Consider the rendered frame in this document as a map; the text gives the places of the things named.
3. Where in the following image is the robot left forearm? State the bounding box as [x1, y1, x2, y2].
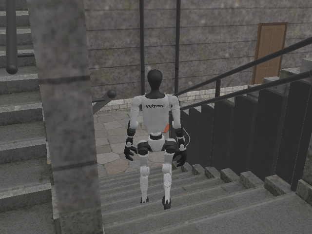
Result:
[125, 120, 136, 147]

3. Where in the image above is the robot left thigh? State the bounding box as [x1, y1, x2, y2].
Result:
[137, 140, 150, 176]

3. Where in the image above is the robot right forearm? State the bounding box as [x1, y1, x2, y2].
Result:
[175, 120, 186, 151]

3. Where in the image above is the right robot upper arm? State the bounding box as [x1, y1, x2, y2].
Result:
[168, 95, 181, 129]

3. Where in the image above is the left robot hand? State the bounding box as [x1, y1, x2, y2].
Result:
[124, 146, 137, 161]

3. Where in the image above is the left robot upper arm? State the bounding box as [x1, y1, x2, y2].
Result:
[129, 96, 143, 129]

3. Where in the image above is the humanoid robot head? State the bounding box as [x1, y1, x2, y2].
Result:
[145, 69, 165, 99]

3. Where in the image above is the right robot hand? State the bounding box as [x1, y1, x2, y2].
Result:
[173, 150, 187, 167]

